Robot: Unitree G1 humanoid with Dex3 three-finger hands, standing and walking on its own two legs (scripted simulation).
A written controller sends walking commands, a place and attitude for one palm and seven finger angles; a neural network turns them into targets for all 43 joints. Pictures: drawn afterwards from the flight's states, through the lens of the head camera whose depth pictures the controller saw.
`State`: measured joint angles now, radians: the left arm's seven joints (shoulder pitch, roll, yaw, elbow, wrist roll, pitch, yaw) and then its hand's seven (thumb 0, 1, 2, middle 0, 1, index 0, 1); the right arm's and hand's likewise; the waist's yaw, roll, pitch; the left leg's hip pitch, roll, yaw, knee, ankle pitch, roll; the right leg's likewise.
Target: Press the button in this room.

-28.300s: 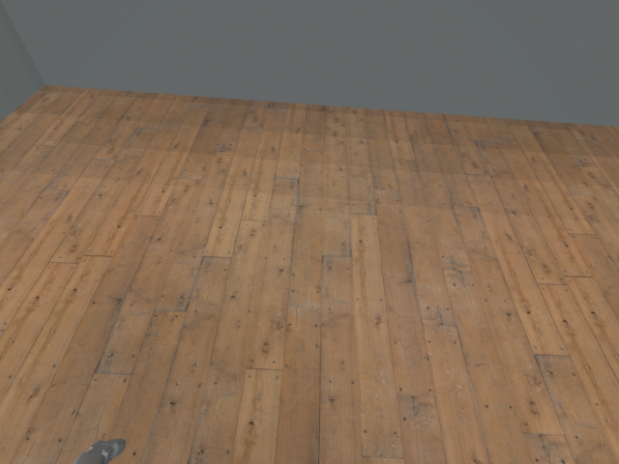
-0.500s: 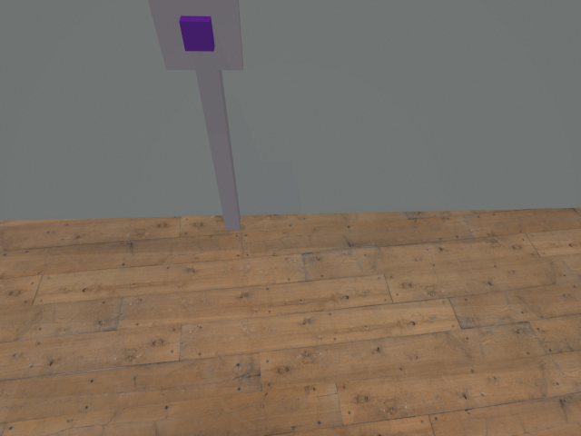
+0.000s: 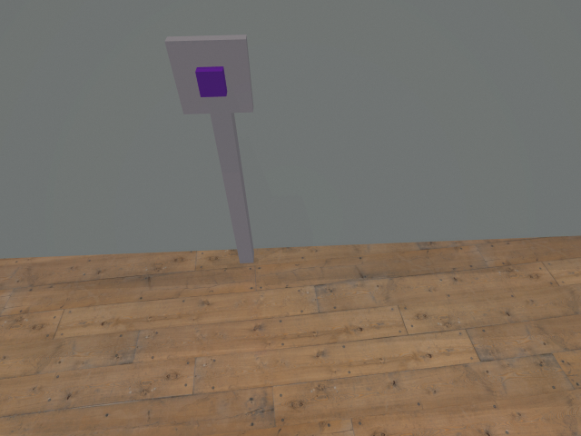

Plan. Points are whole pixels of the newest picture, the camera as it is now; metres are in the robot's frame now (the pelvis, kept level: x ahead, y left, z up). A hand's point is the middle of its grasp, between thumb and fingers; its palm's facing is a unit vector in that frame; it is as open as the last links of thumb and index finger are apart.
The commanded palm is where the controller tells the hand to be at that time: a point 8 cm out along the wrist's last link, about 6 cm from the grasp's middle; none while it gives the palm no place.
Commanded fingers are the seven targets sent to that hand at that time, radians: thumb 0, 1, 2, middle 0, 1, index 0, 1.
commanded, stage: take the last steps up to it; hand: left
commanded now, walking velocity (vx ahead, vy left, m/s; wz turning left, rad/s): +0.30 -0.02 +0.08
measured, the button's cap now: (212, 81) +0.90 +0.22 +0.07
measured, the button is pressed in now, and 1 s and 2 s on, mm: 0 0 0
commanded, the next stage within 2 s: come to a stop and stand still in 0.98 s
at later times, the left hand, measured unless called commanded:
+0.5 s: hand out of the picture +0.00 +0.13 -0.16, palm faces +0.19 -0.97 -0.14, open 7.3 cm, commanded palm none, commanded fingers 0.00 0.90 0.90 -0.20 -0.30 -0.20 -0.30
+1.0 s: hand (194, 293) +0.42 +0.22 -0.16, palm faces +0.00 -0.98 -0.21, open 7.3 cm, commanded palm none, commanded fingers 0.00 0.90 0.90 -0.20 -0.30 -0.20 -0.30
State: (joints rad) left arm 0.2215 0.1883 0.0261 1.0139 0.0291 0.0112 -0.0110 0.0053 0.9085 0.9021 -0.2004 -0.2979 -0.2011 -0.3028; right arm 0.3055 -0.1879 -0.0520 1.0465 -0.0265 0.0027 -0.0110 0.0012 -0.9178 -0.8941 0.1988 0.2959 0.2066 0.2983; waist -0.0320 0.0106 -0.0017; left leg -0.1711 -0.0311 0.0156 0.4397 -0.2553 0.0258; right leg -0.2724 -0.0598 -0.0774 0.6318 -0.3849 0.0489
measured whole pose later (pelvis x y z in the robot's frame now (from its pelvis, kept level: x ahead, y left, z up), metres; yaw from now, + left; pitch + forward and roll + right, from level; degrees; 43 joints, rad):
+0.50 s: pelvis +0.14 +0.01 -0.01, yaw +5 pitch +0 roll +0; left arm 0.51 0.08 0.01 1.18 0.03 -0.07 0.02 0.00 0.91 0.90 -0.20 -0.30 -0.20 -0.30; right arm 0.17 -0.17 -0.06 1.06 -0.02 0.00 0.02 0.01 -0.93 -0.90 0.19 0.29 0.20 0.30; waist 0.05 0.01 0.07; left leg -0.49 0.07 0.11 0.68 -0.21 0.00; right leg 0.08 -0.04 -0.17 0.33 -0.40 0.02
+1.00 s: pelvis +0.32 +0.03 +0.00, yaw +1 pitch -1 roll +2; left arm 0.13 0.19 0.06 1.00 0.03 0.00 -0.01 0.00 0.91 0.90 -0.20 -0.30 -0.20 -0.30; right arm 0.39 -0.13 -0.05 1.11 -0.03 -0.06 -0.02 0.00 -0.92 -0.89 0.19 0.30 0.20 0.30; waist -0.05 -0.02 0.05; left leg -0.01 0.01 0.19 0.34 -0.31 0.01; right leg -0.56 -0.12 -0.08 0.78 -0.16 0.02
